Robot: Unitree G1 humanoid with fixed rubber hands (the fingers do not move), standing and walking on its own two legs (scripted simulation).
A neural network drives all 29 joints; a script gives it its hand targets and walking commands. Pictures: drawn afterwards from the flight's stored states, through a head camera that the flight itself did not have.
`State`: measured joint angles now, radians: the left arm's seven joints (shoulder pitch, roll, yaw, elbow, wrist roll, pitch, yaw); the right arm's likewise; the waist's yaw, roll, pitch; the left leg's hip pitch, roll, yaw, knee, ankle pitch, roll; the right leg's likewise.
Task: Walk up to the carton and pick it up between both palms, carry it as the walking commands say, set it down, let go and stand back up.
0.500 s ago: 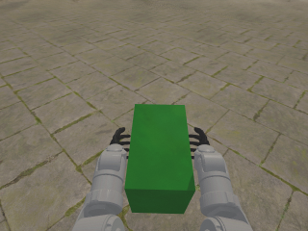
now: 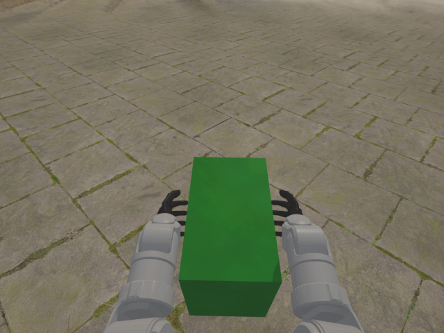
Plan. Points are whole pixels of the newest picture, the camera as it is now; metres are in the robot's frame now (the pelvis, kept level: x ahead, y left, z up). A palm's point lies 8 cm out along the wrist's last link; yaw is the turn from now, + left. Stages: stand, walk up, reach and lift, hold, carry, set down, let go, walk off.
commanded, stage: hold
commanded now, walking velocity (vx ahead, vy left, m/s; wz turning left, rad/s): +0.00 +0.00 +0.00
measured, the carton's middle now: (228, 234) +0.34 +0.00 -0.02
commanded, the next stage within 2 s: carry in 1.04 s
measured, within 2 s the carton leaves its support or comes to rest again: neither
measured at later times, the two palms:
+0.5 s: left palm (167, 225) +0.30 +0.12 +0.06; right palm (295, 226) +0.30 -0.13 +0.06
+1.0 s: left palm (165, 225) +0.30 +0.12 +0.06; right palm (294, 227) +0.30 -0.13 +0.06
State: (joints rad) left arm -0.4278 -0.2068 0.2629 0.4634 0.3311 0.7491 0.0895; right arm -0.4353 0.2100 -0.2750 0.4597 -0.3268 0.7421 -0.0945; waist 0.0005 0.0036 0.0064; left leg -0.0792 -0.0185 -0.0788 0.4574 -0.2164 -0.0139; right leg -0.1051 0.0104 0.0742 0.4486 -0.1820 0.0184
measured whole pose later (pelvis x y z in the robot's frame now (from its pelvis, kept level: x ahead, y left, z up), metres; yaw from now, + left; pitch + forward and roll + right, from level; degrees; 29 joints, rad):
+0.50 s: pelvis +0.00 -0.01 +0.00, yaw +0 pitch -10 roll +0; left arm -0.44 -0.21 0.28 0.47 0.34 0.75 0.09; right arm -0.45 0.21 -0.29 0.47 -0.33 0.74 -0.10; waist 0.00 0.01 0.01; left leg -0.09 -0.01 -0.08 0.47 -0.21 -0.02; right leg -0.12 0.02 0.07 0.46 -0.18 0.01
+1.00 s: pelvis +0.00 +0.00 +0.00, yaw +0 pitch -9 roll +0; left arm -0.40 -0.20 0.23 0.43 0.32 0.77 0.08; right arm -0.41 0.20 -0.24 0.43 -0.31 0.76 -0.08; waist 0.00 0.01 0.00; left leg -0.08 -0.02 -0.08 0.45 -0.22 -0.02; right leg -0.10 0.01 0.07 0.45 -0.18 0.02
